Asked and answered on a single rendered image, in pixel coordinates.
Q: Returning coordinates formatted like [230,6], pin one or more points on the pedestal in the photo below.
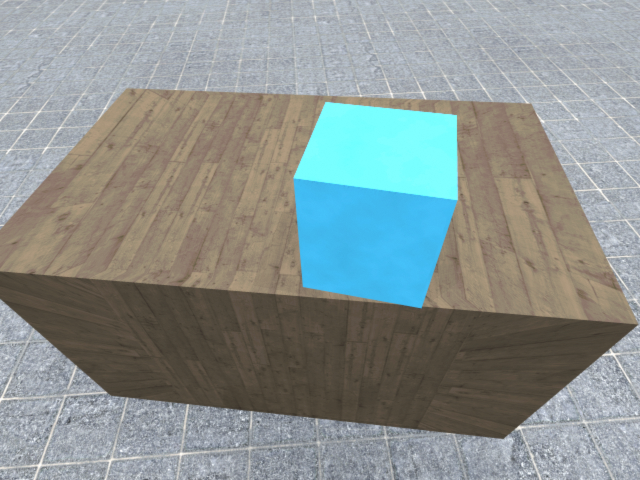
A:
[161,256]

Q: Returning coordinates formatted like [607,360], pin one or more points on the carton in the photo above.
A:
[375,192]

